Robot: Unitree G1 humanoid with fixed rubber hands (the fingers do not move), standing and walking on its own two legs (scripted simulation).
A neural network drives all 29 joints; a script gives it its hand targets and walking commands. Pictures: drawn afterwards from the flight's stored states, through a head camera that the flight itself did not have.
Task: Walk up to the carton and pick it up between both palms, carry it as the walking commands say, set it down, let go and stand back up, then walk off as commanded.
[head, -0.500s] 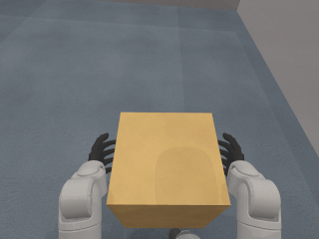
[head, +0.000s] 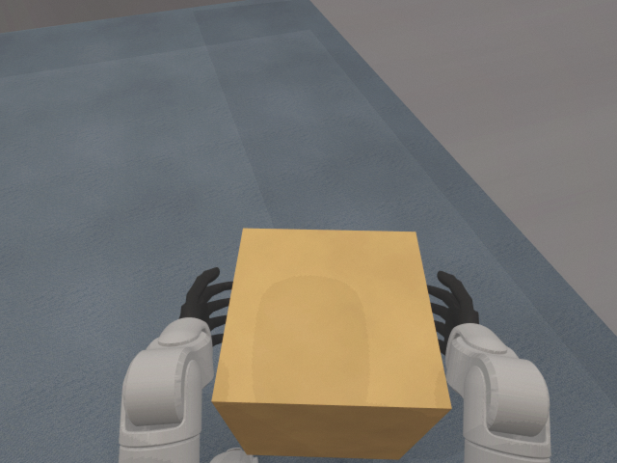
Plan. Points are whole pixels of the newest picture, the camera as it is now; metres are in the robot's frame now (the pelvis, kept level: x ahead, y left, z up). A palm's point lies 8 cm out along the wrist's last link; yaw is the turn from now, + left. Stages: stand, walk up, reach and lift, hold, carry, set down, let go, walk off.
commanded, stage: carry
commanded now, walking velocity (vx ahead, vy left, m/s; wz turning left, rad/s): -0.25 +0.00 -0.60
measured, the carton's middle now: (325, 350) +0.27 -0.02 -0.01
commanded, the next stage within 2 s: none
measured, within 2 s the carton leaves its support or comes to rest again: neither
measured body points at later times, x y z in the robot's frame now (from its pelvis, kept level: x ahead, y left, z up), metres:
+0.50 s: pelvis -0.19 +0.02 +0.00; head -0.18 +0.03 +0.45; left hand +0.12 +0.11 +0.08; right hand +0.05 -0.19 +0.08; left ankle -0.08 +0.13 -0.73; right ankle -0.27 -0.10 -0.71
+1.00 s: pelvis -0.37 +0.09 +0.01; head -0.34 +0.11 +0.45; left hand -0.06 +0.09 +0.06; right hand -0.21 -0.17 +0.08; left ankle -0.33 +0.18 -0.73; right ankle -0.36 -0.06 -0.68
